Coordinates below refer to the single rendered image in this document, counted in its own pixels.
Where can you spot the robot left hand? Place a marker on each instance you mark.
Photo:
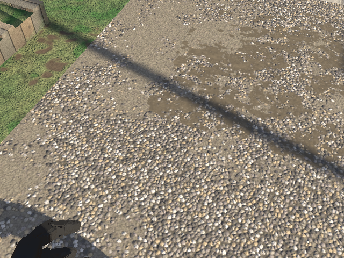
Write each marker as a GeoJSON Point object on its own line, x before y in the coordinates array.
{"type": "Point", "coordinates": [31, 245]}

